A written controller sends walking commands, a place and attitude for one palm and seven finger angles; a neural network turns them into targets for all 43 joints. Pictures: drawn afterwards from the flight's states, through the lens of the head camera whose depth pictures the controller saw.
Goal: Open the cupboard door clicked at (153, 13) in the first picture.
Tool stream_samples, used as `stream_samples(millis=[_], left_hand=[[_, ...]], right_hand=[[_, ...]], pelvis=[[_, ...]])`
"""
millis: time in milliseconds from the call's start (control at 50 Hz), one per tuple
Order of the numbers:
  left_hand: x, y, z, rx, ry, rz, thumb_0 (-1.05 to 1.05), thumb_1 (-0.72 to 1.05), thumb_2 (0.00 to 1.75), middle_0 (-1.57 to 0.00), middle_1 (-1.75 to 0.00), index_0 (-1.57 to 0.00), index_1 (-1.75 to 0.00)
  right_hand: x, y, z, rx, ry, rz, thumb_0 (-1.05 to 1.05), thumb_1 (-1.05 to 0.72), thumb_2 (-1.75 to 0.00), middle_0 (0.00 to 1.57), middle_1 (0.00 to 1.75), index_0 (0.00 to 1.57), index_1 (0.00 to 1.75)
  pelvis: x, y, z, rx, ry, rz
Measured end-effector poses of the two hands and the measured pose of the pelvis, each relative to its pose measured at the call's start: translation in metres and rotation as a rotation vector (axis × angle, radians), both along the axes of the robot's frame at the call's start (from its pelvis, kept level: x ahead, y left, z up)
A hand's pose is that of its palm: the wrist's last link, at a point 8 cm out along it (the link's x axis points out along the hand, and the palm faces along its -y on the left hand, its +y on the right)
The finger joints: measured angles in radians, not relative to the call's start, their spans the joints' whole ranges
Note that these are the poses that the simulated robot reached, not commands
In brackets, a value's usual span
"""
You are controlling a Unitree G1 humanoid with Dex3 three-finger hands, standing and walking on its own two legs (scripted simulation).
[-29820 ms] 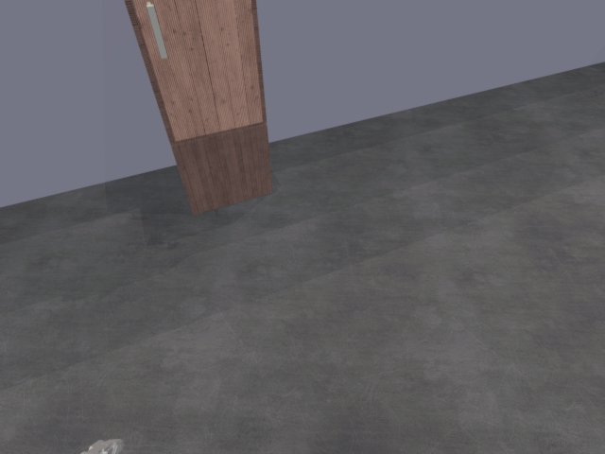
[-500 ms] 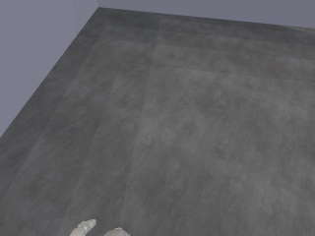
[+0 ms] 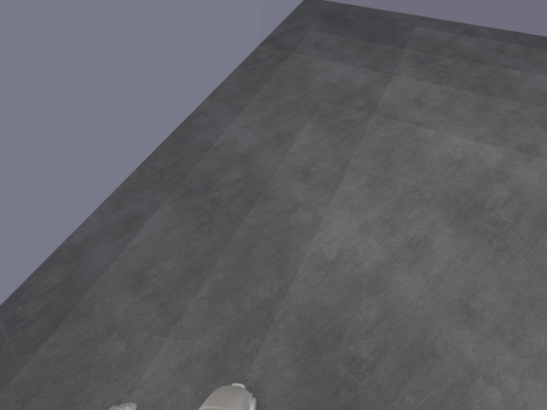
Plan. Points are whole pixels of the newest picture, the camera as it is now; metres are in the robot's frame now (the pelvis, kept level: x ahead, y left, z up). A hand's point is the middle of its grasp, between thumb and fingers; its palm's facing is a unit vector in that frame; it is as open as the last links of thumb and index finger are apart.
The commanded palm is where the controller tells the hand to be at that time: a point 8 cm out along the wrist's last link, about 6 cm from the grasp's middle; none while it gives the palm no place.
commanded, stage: turn to face it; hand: left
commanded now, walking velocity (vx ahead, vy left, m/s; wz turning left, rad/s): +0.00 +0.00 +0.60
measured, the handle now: out of the picture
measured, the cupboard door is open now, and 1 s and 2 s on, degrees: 41 41 41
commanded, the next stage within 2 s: none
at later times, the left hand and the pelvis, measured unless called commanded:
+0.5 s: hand out of the picture +0.06 +0.22 -0.15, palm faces +0.34 -0.90 -0.27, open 7.4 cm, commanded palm none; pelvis +0.03 -0.02 +0.00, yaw +19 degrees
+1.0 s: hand out of the picture -0.05 +0.16 -0.18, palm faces +0.62 -0.75 -0.23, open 7.4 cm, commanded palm none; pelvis +0.04 -0.03 -0.01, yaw +37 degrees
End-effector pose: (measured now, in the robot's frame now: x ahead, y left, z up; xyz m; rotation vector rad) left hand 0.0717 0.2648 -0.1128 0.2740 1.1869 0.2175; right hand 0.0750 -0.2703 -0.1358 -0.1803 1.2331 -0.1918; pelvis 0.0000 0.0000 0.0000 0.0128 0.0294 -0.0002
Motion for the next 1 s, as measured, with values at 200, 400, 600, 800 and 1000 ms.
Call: stream_samples(millis=[200, 400, 600, 800, 1000], left_hand=[[-0.06, -0.021, -0.016, -0.093, 0.103, 0.168, 0.0, 0.9, 0.9, -0.21, -0.3, -0.2, -0.3], [-0.062, 0.0, -0.025, -0.089, 0.066, 0.312, 0.01, 0.91, 0.9, -0.2, -0.3, -0.2, -0.3], [-0.03, -0.02, -0.001, 0.009, -0.099, 0.353, 0.0, 0.91, 0.9, -0.2, -0.3, -0.2, -0.3], [-0.073, -0.068, -0.001, -0.064, -0.027, 0.499, 0.0, 0.9, 0.9, -0.2, -0.3, -0.2, -0.3], [-0.152, -0.069, -0.039, -0.135, 0.077, 0.697, 0.01, 0.9, 0.9, -0.21, -0.3, -0.2, -0.3]], right_hand=[[0.09, 0.026, 0.016, 0.007, -0.056, 0.207, 0.01, -0.91, -0.9, 0.19, 0.3, 0.2, 0.3], [0.122, 0.056, 0.019, -0.017, -0.094, 0.355, 0.01, -0.91, -0.9, 0.2, 0.3, 0.2, 0.3], [0.126, 0.022, -0.01, 0.032, 0.007, 0.392, 0.01, -0.9, -0.9, 0.2, 0.3, 0.2, 0.3], [0.165, 0.03, 0.008, 0.022, 0.039, 0.516, 0.01, -0.91, -0.9, 0.19, 0.3, 0.2, 0.3], [0.208, 0.102, 0.017, -0.007, -0.098, 0.719, 0.01, -0.91, -0.9, 0.2, 0.3, 0.2, 0.3]], pelvis=[[0.017, -0.003, 0.004, 0.031, -0.005, 0.14], [0.024, -0.002, 0.0, -0.007, -0.013, 0.268], [0.042, -0.04, -0.008, 0.004, -0.011, 0.395], [0.052, -0.047, 0.009, 0.039, -0.016, 0.535], [0.042, -0.029, -0.008, 0.003, -0.021, 0.654]])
